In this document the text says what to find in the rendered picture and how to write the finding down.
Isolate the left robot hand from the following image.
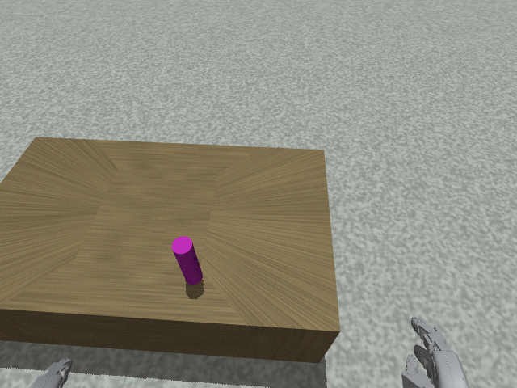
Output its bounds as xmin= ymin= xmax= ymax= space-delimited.
xmin=31 ymin=357 xmax=72 ymax=388

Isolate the right robot hand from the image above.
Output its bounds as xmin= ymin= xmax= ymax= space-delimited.
xmin=401 ymin=317 xmax=469 ymax=388

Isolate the can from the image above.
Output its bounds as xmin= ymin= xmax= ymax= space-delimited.
xmin=172 ymin=236 xmax=203 ymax=285

